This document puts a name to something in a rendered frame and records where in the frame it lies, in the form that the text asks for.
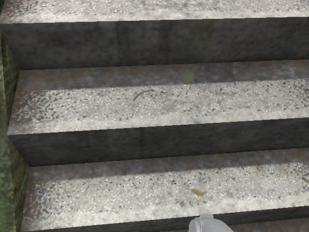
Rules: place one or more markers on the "right robot shin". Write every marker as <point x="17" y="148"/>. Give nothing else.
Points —
<point x="206" y="215"/>

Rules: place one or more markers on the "robot right thigh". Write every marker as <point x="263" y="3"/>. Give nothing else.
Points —
<point x="208" y="224"/>

